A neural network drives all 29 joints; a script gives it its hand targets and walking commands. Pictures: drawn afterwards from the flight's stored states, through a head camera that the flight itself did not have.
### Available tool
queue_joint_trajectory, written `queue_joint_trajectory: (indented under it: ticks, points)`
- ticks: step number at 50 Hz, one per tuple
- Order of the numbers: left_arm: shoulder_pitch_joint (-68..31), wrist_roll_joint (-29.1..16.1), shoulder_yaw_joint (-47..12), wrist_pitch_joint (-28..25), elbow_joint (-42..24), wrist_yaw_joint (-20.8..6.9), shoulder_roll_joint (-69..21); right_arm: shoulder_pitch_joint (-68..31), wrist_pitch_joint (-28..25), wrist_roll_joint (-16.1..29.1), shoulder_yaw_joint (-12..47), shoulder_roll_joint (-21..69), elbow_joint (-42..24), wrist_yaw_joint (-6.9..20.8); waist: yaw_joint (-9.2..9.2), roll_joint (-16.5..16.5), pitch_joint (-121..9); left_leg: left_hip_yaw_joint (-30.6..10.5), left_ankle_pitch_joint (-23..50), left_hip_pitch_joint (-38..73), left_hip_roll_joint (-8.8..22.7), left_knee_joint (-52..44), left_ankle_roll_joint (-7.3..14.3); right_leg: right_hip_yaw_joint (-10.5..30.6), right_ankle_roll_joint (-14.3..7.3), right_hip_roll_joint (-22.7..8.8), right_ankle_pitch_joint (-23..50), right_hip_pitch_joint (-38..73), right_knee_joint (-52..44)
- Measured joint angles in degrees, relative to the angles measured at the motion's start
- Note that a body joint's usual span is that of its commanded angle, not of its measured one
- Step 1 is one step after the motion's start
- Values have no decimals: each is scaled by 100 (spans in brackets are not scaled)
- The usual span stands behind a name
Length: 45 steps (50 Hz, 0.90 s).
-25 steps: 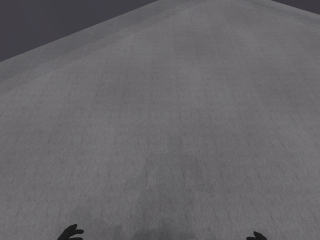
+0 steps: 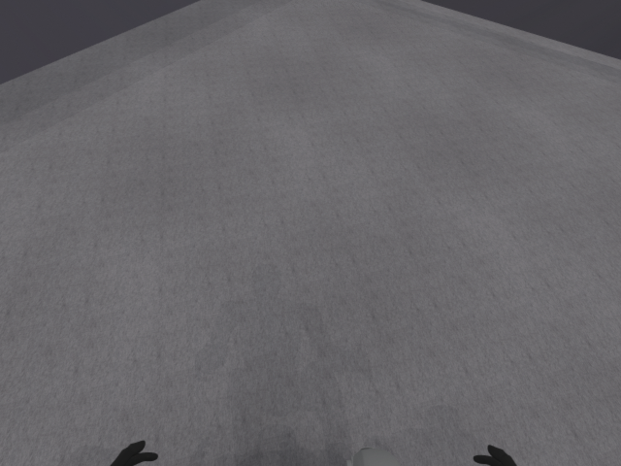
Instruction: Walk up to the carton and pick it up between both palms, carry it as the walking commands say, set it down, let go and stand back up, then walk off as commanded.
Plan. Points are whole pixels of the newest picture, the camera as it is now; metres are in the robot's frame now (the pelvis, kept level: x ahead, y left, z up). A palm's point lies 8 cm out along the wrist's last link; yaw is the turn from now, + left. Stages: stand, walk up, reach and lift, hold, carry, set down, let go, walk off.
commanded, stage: walk up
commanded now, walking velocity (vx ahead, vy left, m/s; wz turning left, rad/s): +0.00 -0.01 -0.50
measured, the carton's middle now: out of the picture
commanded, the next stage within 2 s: none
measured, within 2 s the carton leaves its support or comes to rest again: neither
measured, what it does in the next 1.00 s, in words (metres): steps on the spot, turning right: right foot, then left foot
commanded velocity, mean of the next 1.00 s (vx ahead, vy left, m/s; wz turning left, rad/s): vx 0.00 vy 0.00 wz -0.50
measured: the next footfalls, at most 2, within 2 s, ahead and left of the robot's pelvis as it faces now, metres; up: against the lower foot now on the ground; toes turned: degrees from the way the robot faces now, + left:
right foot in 0.14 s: +0.02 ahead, -0.16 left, +0.00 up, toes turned -7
left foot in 0.46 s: +0.04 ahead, +0.07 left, +0.00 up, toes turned -3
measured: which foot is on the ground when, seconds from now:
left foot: down 0.00-0.16, up 0.18-0.44, down 0.46-0.90, up 0.92-1.00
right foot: up 0.00-0.12, down 0.14-0.44, up 0.46-0.86, down 0.88-1.00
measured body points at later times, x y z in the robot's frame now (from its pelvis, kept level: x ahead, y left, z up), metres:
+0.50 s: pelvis -0.03 +0.00 +0.00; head +0.01 +0.01 +0.44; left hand +0.14 +0.22 -0.14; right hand +0.04 -0.30 -0.11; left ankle +0.00 +0.07 -0.72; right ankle -0.03 -0.15 -0.71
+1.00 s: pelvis -0.06 -0.04 +0.00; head -0.05 -0.08 +0.45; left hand +0.17 +0.14 -0.11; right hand -0.09 -0.33 -0.14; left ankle -0.01 +0.09 -0.69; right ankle -0.07 -0.13 -0.72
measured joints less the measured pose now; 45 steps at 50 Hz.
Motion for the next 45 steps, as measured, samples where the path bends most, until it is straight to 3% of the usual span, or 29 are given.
queue_joint_trajectory:
  ticks: [6,8,12,14,19,22,23,25,27,33,37,43,44,45]
  points:
    - [2,0,0,-97,-4,-30,2,32,-11,0,-9,2,27,0,4,21,-2,549,-48,86,215,8,-155,-227,-18,-34,-2,709,-1707]
    - [-2,0,0,-204,-3,-31,-5,52,-12,0,-44,-8,41,2,-1,95,37,582,-132,66,347,200,-259,-299,-162,84,327,1001,-2285]
    - [-3,0,2,-303,2,-2,-8,48,1,0,-83,-5,44,61,5,226,115,-309,-634,-407,111,1200,-506,-288,-323,242,340,988,-2272]
    - [-3,0,1,-286,1,41,-7,0,1,0,-83,-7,42,79,2,229,111,-567,-638,-559,18,1359,-608,-291,-343,287,438,1024,-2418]
    - [-3,0,0,-258,2,77,-9,-226,1,0,-84,-8,41,81,-3,227,109,-860,-639,-656,-70,1329,-648,-259,-330,420,674,1075,-2675]
    - [-2,0,-1,-192,2,77,-9,-265,2,0,-82,-10,38,81,-10,230,101,-874,-513,-331,-116,546,-645,-210,-246,508,717,1035,-2652]
    - [-15,0,0,-163,4,77,0,-263,2,0,-80,-2,41,81,-13,205,116,-856,-251,-229,-121,244,-555,-173,-212,539,621,964,-2507]
    - [-15,0,4,-81,19,84,0,-254,1,0,-38,23,44,81,-14,116,146,-689,22,-214,-101,250,-222,-151,-134,557,106,682,-1757]
    - [-14,0,4,-42,17,84,7,-235,1,0,-35,23,44,59,-14,105,143,-511,93,-172,-3,188,-69,-150,-46,587,-43,318,-831]
    - [-11,0,20,1,13,36,33,-46,-19,0,-34,25,43,9,-8,13,137,-43,161,132,104,-41,-41,-140,9,260,-51,-18,548]
    - [-10,0,20,52,11,7,35,-47,-19,0,-33,26,42,9,-6,7,134,315,138,207,144,-42,-44,-204,36,-8,-56,63,209]
    - [-8,0,19,-18,8,-15,36,-27,-17,0,-33,28,42,13,-3,3,128,805,154,208,219,-24,-189,-347,37,-125,-62,540,-1345]
    - [-7,0,19,-50,6,-16,37,-21,-15,0,-33,28,43,18,-1,0,125,846,147,205,241,13,-238,-356,11,-108,-43,733,-1727]
    - [-10,0,19,-97,8,-16,18,-22,-8,0,-45,25,45,23,-7,62,142,841,126,198,318,87,-289,-370,-146,-34,186,803,-1897]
